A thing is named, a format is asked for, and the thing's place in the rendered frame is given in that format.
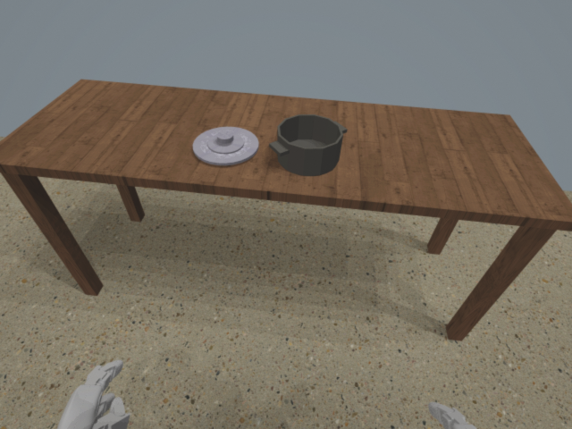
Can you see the robot right hand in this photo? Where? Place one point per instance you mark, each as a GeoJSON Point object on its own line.
{"type": "Point", "coordinates": [449, 418]}

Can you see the robot left hand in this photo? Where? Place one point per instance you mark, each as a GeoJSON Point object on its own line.
{"type": "Point", "coordinates": [86, 405]}

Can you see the pot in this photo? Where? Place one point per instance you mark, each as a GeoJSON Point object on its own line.
{"type": "Point", "coordinates": [308, 144]}

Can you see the table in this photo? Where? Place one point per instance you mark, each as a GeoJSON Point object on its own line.
{"type": "Point", "coordinates": [454, 165]}

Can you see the lid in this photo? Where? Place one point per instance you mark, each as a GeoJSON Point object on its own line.
{"type": "Point", "coordinates": [207, 148]}

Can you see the knob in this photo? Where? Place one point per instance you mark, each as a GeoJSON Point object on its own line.
{"type": "Point", "coordinates": [225, 137]}

